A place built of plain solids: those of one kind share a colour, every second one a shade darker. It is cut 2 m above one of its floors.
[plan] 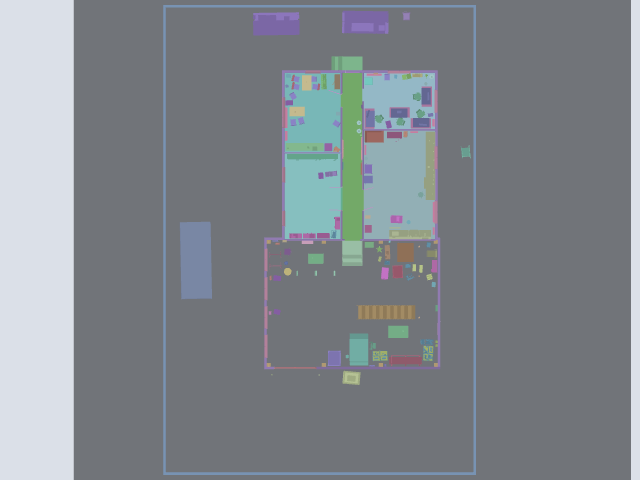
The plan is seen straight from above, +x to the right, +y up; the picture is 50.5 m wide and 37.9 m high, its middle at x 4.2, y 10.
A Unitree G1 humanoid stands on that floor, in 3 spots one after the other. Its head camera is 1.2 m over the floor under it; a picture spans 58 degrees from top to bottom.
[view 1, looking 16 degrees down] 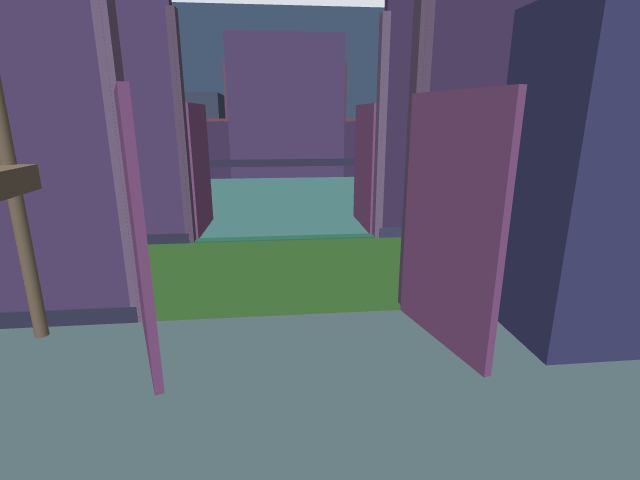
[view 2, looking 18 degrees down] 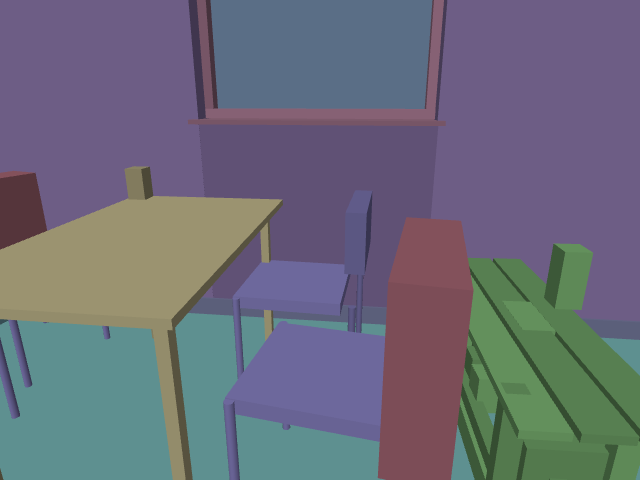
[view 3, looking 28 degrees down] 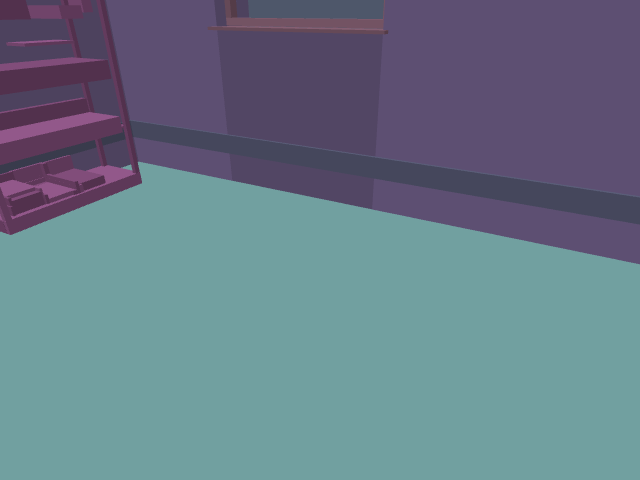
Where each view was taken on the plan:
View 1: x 10.15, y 13.15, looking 174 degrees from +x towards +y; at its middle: raised_floor_corridor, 4.35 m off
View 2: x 3.95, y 21.00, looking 97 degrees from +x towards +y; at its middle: wall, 2.33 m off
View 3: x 3.95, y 13.25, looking -152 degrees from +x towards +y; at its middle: raised_floor_stores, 2.56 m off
